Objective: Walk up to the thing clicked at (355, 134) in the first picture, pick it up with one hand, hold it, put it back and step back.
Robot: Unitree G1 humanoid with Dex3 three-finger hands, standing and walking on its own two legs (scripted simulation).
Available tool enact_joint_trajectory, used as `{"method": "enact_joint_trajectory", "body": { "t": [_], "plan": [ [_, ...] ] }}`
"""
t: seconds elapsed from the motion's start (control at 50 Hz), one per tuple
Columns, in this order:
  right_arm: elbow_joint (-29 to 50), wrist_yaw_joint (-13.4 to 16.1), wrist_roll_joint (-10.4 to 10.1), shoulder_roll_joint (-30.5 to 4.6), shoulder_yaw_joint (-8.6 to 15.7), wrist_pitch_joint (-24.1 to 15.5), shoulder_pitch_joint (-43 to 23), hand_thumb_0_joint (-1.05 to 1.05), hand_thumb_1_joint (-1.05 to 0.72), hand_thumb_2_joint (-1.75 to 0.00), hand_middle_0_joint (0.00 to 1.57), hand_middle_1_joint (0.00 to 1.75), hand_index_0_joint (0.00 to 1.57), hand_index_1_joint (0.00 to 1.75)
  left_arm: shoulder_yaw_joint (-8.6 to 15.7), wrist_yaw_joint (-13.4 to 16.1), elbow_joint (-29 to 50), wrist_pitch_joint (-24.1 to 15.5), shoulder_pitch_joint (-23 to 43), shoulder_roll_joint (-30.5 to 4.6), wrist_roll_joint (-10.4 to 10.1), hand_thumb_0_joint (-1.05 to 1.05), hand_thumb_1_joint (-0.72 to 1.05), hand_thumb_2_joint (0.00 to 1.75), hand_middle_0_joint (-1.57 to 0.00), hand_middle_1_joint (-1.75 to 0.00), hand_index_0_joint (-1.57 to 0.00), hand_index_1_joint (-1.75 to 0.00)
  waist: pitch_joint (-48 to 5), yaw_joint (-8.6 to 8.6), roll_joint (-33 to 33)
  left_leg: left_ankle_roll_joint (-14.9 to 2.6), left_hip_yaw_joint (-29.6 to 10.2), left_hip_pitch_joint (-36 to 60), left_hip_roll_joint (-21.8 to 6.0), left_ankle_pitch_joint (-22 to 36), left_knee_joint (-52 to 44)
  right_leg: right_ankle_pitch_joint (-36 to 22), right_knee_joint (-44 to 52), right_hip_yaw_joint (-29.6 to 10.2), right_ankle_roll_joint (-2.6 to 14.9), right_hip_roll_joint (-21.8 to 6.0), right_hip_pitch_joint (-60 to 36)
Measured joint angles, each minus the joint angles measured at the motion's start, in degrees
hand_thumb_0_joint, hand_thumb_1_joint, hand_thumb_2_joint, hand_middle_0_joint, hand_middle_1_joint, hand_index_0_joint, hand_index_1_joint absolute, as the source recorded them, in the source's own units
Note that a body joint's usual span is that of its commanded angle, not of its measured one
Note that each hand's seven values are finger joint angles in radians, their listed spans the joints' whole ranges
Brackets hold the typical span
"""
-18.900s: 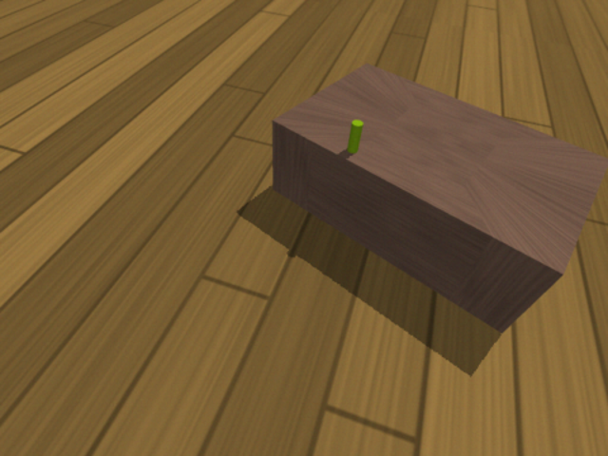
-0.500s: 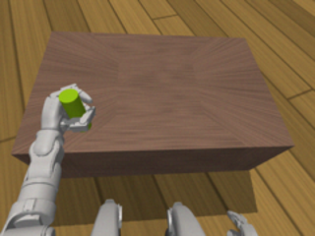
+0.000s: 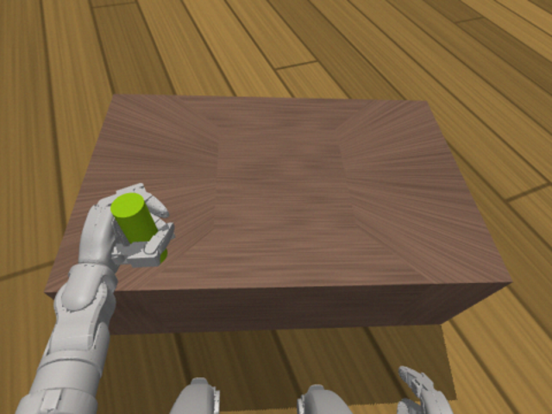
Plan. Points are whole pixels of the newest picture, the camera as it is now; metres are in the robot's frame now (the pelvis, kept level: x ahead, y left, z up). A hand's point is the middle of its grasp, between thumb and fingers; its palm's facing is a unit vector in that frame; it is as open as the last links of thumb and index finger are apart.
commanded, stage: lift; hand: left
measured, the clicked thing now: (141, 232) +0.36 +0.17 +0.05
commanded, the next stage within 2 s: hold in 0.36 s
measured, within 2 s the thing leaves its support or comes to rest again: neither
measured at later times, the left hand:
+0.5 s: hand (146, 229) +0.35 +0.16 +0.07, palm faces -0.05 -1.00 -0.01, open 5.4 cm
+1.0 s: hand (143, 231) +0.34 +0.16 +0.09, palm faces -0.05 -1.00 -0.01, open 5.4 cm
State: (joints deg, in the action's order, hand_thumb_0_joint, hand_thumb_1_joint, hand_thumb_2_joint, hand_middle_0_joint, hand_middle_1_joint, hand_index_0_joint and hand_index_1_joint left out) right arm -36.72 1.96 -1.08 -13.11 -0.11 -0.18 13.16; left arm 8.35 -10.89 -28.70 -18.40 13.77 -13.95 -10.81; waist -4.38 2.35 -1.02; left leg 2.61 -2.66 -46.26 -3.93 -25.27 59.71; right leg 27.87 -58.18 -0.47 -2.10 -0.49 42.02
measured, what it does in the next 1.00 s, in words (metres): stands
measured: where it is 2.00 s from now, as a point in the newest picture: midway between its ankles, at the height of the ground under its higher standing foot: outside the picture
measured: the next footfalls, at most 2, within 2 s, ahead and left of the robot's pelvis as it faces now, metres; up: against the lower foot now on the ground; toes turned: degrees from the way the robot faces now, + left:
none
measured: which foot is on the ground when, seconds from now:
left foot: down 0.00-1.00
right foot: down 0.00-1.00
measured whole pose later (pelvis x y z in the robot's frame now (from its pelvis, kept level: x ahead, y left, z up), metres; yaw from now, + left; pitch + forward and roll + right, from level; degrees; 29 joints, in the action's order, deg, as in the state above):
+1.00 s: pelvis +0.02 +0.00 +0.03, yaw +0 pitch +6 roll -1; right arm -36.7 2.8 -1.3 -12.9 -0.1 0.2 13.0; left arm 7.8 -12.4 -22.4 -17.1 6.3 -12.5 -11.9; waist -2.2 1.2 -1.0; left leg 2.9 -1.9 -32.8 -3.7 -22.9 49.7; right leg 25.7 -48.8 -0.6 -1.8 -0.9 29.1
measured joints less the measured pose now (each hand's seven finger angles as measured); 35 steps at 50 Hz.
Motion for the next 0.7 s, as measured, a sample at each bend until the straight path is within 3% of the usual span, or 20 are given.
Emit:
{"method": "enact_joint_trajectory", "body": {
  "t": [0.7],
  "plan": [
    [0.1,0.7,-0.1,0.1,0.2,0.5,-0.2,0.01,-0.88,-0.89,0.2,0.3,0.2,0.29,-0.2,-1.4,3.8,0.8,-5.2,1.1,-0.7,0.01,0.12,1.14,-1.0,-1.19,-1.03,-1.16,1.5,-0.86,0.0,0.1,0.8,11.0,0.1,1.7,-8.1,-1.7,7.8,-0.2,0.16,-0.3,-10.7]
  ]
}}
